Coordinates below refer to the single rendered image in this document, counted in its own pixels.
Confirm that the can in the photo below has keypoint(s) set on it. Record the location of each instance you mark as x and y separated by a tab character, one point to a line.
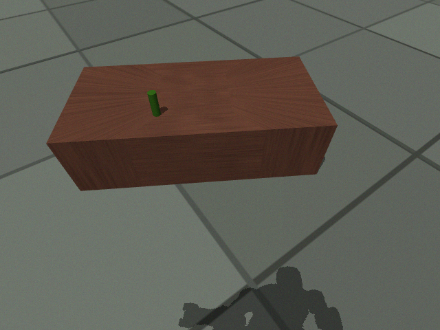
152	96

